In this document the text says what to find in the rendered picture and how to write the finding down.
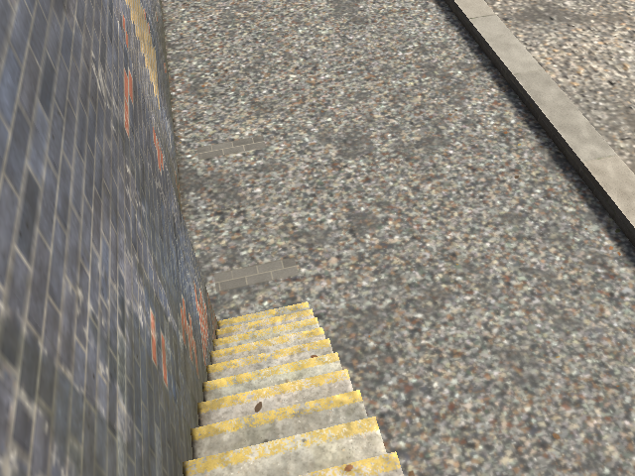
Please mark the stairs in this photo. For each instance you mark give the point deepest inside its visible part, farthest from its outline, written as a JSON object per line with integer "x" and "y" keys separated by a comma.
{"x": 277, "y": 403}

